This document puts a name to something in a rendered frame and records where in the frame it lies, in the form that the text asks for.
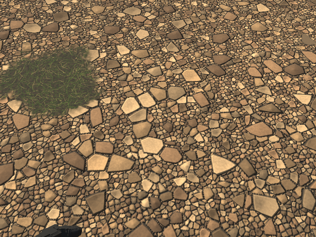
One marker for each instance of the left robot hand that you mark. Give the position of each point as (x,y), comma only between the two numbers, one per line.
(61,231)

